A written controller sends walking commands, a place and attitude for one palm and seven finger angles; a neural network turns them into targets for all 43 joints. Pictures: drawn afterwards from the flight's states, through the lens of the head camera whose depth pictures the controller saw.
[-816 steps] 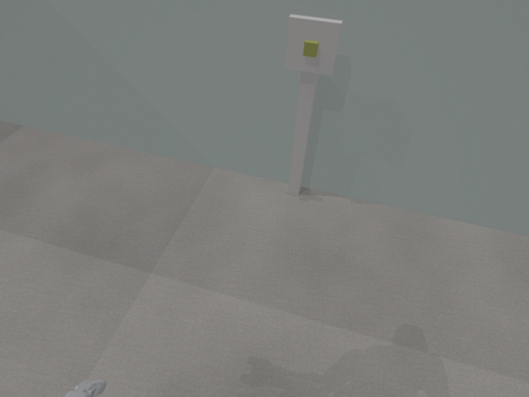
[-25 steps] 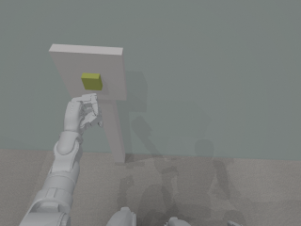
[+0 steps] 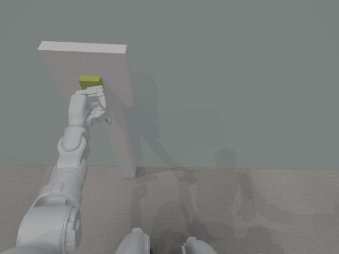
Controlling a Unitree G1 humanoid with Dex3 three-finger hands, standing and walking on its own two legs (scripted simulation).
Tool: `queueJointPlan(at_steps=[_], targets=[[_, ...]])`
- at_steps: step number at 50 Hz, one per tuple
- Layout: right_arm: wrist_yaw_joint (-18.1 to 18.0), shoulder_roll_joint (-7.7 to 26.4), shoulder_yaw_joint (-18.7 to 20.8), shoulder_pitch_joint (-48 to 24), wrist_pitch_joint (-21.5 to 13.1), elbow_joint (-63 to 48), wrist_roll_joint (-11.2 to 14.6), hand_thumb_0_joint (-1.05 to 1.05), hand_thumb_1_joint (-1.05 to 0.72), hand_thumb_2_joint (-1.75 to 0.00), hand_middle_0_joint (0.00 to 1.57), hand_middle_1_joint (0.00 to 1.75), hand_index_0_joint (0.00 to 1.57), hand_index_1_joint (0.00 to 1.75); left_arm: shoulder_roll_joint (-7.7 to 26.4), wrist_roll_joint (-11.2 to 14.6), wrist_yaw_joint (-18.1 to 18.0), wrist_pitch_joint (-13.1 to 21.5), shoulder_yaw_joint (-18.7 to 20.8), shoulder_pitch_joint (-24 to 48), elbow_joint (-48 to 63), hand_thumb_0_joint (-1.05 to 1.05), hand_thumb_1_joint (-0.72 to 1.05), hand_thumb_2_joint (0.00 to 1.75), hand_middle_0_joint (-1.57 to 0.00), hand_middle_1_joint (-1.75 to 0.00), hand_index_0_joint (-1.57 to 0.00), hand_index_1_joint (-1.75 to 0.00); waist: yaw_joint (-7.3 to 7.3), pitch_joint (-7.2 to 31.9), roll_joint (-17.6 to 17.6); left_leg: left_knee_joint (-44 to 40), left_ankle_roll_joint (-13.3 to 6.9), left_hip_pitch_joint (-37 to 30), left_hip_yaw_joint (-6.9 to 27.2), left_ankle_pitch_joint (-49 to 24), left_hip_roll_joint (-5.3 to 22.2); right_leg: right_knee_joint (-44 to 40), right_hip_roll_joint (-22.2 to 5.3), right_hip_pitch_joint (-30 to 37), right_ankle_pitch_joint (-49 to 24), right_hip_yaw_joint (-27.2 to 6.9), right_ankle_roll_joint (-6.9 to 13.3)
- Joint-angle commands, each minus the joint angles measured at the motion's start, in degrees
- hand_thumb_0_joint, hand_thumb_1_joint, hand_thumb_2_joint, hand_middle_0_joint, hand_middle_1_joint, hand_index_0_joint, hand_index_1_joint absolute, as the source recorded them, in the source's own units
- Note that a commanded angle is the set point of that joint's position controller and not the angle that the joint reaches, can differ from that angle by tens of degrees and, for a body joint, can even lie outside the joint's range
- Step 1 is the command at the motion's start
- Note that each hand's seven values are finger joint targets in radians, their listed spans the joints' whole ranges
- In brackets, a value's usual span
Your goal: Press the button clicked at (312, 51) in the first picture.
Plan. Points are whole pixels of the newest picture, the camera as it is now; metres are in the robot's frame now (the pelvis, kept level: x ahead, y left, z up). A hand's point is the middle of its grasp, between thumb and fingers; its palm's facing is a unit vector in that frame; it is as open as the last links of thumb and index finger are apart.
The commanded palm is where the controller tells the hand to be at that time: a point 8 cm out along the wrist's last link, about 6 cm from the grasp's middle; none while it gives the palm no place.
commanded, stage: press the button with the knuckle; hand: left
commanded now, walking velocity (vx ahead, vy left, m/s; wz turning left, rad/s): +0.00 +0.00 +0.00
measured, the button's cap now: (92, 84) +0.50 +0.19 +0.09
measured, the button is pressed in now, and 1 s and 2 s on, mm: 1 9 0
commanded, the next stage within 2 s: hold the button down briefly in 0.46 s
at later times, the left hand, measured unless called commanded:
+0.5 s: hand (105, 107) +0.45 +0.16 +0.06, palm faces +0.00 -1.00 -0.04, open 2.7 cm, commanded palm +0.46 +0.19 +0.06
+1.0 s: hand (105, 107) +0.45 +0.16 +0.06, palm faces +0.00 -1.00 -0.05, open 2.8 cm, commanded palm +0.44 +0.19 +0.06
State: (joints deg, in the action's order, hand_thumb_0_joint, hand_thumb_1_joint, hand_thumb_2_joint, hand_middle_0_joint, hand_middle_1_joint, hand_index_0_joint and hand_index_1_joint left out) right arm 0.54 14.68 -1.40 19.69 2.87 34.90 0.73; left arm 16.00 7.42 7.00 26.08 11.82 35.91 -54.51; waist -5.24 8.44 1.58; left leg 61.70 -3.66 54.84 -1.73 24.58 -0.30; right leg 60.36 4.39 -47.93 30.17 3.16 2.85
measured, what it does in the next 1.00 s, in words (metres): stands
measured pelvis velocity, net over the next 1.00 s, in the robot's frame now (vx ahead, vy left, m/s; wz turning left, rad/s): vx -0.03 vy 0.01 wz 0.02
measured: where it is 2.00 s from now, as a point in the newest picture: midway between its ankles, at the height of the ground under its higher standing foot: outside the picture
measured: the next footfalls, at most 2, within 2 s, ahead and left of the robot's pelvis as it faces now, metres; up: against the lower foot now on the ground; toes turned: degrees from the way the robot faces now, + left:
none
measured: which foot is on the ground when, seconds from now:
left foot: down 0.00-1.00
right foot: down 0.00-1.00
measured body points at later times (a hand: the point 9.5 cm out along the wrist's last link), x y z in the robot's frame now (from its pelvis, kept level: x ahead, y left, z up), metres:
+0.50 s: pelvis -0.02 +0.00 -0.01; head +0.08 +0.02 +0.43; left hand +0.45 +0.21 +0.06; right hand +0.03 -0.27 -0.12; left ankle +0.05 +0.08 -0.66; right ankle -0.01 -0.09 -0.66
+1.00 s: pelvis -0.03 +0.01 -0.02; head +0.07 +0.04 +0.42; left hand +0.45 +0.21 +0.06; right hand -0.01 -0.26 -0.12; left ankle +0.05 +0.08 -0.66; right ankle -0.01 -0.09 -0.66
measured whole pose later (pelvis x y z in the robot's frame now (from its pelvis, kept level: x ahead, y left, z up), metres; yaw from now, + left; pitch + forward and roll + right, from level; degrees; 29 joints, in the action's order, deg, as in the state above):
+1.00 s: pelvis -0.03 +0.01 -0.02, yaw +1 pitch +20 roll -5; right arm 0.5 15.7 -2.4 21.7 0.0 38.2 -0.6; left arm 20.6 4.5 3.9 28.4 10.7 50.5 -68.8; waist -8.9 7.5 1.9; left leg 65.3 -4.1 63.0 0.5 22.0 -1.1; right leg 63.5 3.6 -55.0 28.4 5.9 2.4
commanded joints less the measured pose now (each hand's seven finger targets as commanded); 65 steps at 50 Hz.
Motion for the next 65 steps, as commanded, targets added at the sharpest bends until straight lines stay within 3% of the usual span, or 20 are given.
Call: queueJointPlan(at_steps=[1,5,9,11,16,19,22,23,28,35,43,44,47,49,52,53,55,56,57,65], targets=[[-0.68,8.97,3.68,3.94,-1.15,-4.29,-0.33,0.0,-0.9,-0.9,0.2,0.3,0.2,0.3,11.48,0.33,-0.75,5.23,2.84,25.52,10.35,0.0,0.9,0.9,-1.3,-1.5,-1.3,-1.5,-1.79,20.3,0.04,-5.04,1.2,-20.3,5.23,-13.14,0.81,-8.82,-1.02,1.33,-18.03,-3.88,-1.64],[-0.88,9.01,3.74,4.39,-1.05,-3.21,-0.18,0.0,-0.9,-0.9,0.2,0.3,0.2,0.3,11.45,-0.19,-0.51,5.88,1.89,30.59,9.42,0.0,0.9,0.9,-1.3,-1.5,-1.3,-1.5,-2.76,20.77,3.7,-5.03,1.41,-22.24,5.87,-11.24,1.0,-9.11,-0.99,-1.85,-14.95,-3.92,-1.52],[-1.11,9.53,3.75,5.51,-1.39,-2.19,-0.45,0.0,-0.9,-0.9,0.2,0.3,0.2,0.3,10.57,0.27,-0.52,5.18,0.89,35.4,6.82,0.0,0.9,0.9,-1.3,-1.5,-1.3,-1.5,-4.67,20.77,2.95,-4.95,1.18,-22.75,6.97,-9.71,1.11,-9.43,-0.78,-3.96,-12.45,-3.34,-1.45],[-1.34,9.84,3.67,5.74,-1.32,-1.73,-0.38,0.0,-0.9,-0.9,0.2,0.3,0.2,0.3,13.68,0.04,-0.65,4.82,3.05,35.99,5.03,0.0,0.9,0.9,-1.3,-1.5,-1.3,-1.5,-4.39,21.46,2.76,-4.77,1.17,-21.45,6.76,-9.08,1.1,-9.48,-0.84,-3.18,-11.9,-3.68,-1.57],[-1.38,9.8,3.58,6.16,-1.62,-1.22,-0.44,0.0,-0.9,-0.9,0.2,0.3,0.2,0.3,13.15,0.06,-0.46,4.93,2.56,39.49,3.43,0.0,0.9,0.9,-1.3,-1.5,-1.3,-1.5,-5.1,21.61,2.94,-4.51,1.12,-21.0,7.11,-8.02,1.09,-9.44,-0.8,-4.3,-10.6,-3.51,-1.57],[-1.35,9.87,3.39,6.34,-1.96,-0.97,-0.66,0.0,-0.9,-0.9,0.2,0.3,0.2,0.3,11.52,-0.02,-0.98,5.06,0.64,43.84,3.1,0.0,0.9,0.9,-1.3,-1.5,-1.3,-1.5,-6.68,19.95,3.88,-4.67,0.99,-20.9,7.89,-5.68,1.05,-9.53,-0.82,-6.99,-8.46,-3.35,-1.44],[-1.52,10.55,3.3,6.55,-2.19,-0.76,-0.69,0.0,-0.9,-0.9,0.2,0.3,0.2,0.3,14.95,-0.52,-1.8,5.25,2.85,44.45,1.99,0.0,0.9,0.9,-1.3,-1.5,-1.3,-1.5,-6.44,20.7,3.85,-4.75,1.05,-20.21,8.11,-3.94,1.18,-9.47,-0.84,-7.34,-6.87,-3.47,-1.4],[-1.45,10.26,3.16,6.41,-2.34,-0.8,-0.64,0.0,-0.9,-0.9,0.2,0.3,0.2,0.3,12.93,-0.63,-1.72,5.07,0.86,45.12,1.27,0.0,0.9,0.9,-1.3,-1.5,-1.3,-1.5,-7.16,20.17,3.73,-4.67,0.94,-19.51,7.93,-2.88,1.0,-9.7,-0.82,-7.52,-6.13,-3.61,-1.55],[-1.64,10.89,2.9,6.71,-2.82,-0.58,-0.82,0.0,-0.9,-0.9,0.2,0.3,0.2,0.3,13.86,-1.29,-2.33,5.27,0.29,49.18,0.8,0.0,0.9,0.9,-1.3,-1.5,-1.3,-1.5,-8.35,19.68,5.69,-5.4,1.09,-19.93,9.18,1.23,1.18,-9.13,-0.93,-10.5,-3.65,-3.15,-1.34],[-1.31,11.63,3.23,7.19,-3.64,-0.29,-1.29,0.0,-0.9,-0.9,0.2,0.3,0.2,0.3,12.21,-1.41,-3.42,5.39,-0.62,51.7,1.25,0.0,0.9,0.9,-1.3,-1.5,-1.3,-1.5,-8.58,22.67,7.13,-6.9,1.53,-23.52,11.86,4.92,1.6,-8.03,-1.16,-13.6,-2.43,-2.1,-1.1],[-1.32,12.06,2.84,7.43,-3.9,-0.19,-1.36,0.0,-0.9,-0.9,0.2,0.3,0.2,0.3,14.4,-2.2,-4.55,4.87,0.31,51.31,-1.27,0.0,0.9,0.9,-1.3,-1.5,-1.3,-1.5,-9.04,19.18,4.77,-7.38,1.31,-19.26,11.65,9.08,1.55,-8.47,-1.17,-13.24,-0.07,-2.46,-1.16],[-1.16,11.87,2.82,7.62,-4.11,-0.37,-1.46,0.0,-0.9,-0.9,0.2,0.3,0.2,0.3,12.46,-2.14,-4.3,5.21,-1.29,52.28,-0.4,0.0,0.9,0.9,-1.3,-1.5,-1.3,-1.5,-9.24,19.28,6.41,-7.76,1.41,-20.4,12.24,9.35,1.54,-8.1,-1.23,-14.19,-0.22,-2.25,-1.0],[-0.97,12.24,3.14,7.59,-4.03,-0.33,-1.65,0.0,-0.9,-0.9,0.2,0.3,0.2,0.3,12.88,-2.35,-4.47,5.07,-0.09,49.67,-1.22,0.0,0.9,0.9,-1.3,-1.5,-1.3,-1.5,-8.17,19.86,6.59,-8.31,1.8,-22.25,13.35,8.89,1.87,-7.43,-1.35,-15.0,-1.06,-1.68,-0.8],[-0.53,11.97,3.41,7.59,-4.09,-0.61,-1.76,0.0,-0.9,-0.9,0.2,0.3,0.2,0.3,10.67,-2.0,-4.19,5.13,-1.17,48.78,0.03,0.0,0.9,0.9,-1.3,-1.5,-1.3,-1.5,-7.87,21.12,7.85,-8.22,1.9,-24.0,13.34,6.92,1.86,-7.17,-1.32,-14.94,-2.14,-1.33,-0.63],[-0.24,12.15,3.72,7.36,-3.55,-0.96,-1.66,0.0,-0.9,-0.9,0.2,0.3,0.2,0.3,11.33,-1.93,-4.14,5.05,0.28,44.57,0.65,0.0,0.9,0.9,-1.3,-1.5,-1.3,-1.5,-6.04,22.08,7.04,-8.75,2.32,-25.26,13.77,5.71,2.23,-6.9,-1.27,-14.34,-2.81,-1.06,-0.53],[-0.11,11.92,3.76,7.14,-3.42,-1.12,-1.63,0.0,-0.9,-0.9,0.2,0.3,0.2,0.3,9.52,-1.9,-4.05,5.11,-1.36,44.55,1.7,0.0,0.9,0.9,-1.3,-1.5,-1.3,-1.5,-6.55,21.72,7.04,-8.68,2.23,-25.83,13.48,5.09,2.21,-7.25,-1.29,-14.35,-3.2,-1.06,-0.61],[0.2,11.84,4.01,6.89,-3.28,-1.32,-1.61,0.0,-0.9,-0.9,0.2,0.3,0.2,0.3,8.63,-1.85,-4.1,5.65,-1.33,42.86,3.0,0.0,0.9,0.9,-1.3,-1.5,-1.3,-1.5,-5.73,22.19,6.9,-8.94,2.5,-27.34,13.94,4.14,2.47,-6.73,-1.23,-14.59,-3.82,-0.73,-0.52],[0.22,11.94,4.08,6.81,-2.92,-1.58,-1.54,0.0,-0.9,-0.9,0.2,0.3,0.2,0.3,9.87,-1.92,-4.24,5.55,-0.02,39.67,2.51,0.0,0.9,0.9,-1.3,-1.5,-1.3,-1.5,-4.68,22.06,5.87,-9.15,2.54,-26.64,13.71,3.95,2.43,-6.84,-1.13,-13.34,-3.73,-0.82,-0.44],[0.24,11.72,4.04,6.61,-2.79,-2.05,-1.51,0.0,-0.9,-0.9,0.2,0.3,0.2,0.3,8.87,-1.73,-4.25,5.51,-0.74,38.92,3.36,0.0,0.9,0.9,-1.3,-1.5,-1.3,-1.5,-5.09,22.1,5.27,-8.95,2.29,-26.28,12.95,2.82,2.26,-7.29,-1.1,-12.34,-4.25,-0.87,-0.6],[0.5,10.43,4.23,4.7,-1.33,-4.5,-0.54,0.0,-0.9,-0.9,0.2,0.3,0.2,0.3,7.51,-0.52,-3.29,6.34,-0.27,25.95,9.68,0.0,0.9,0.9,-1.3,-1.5,-1.3,-1.5,-1.56,21.18,2.16,-8.37,1.96,-26.0,8.84,-6.3,1.53,-9.02,-0.49,-4.74,-8.75,-1.22,-0.5]])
